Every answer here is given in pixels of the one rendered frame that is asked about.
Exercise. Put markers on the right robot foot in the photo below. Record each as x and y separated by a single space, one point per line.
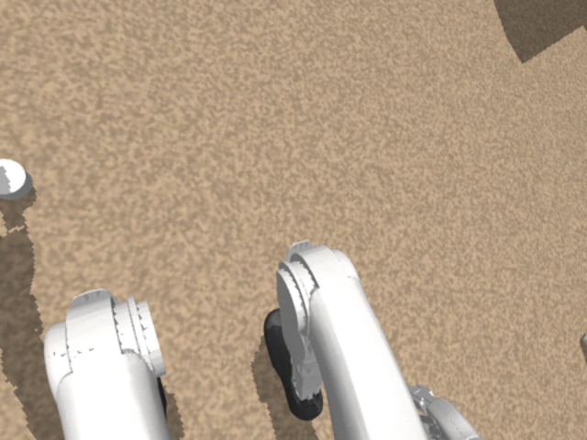
281 361

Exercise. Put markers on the right robot hand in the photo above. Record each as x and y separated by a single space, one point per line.
444 421

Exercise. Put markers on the tin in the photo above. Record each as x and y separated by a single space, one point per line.
15 181

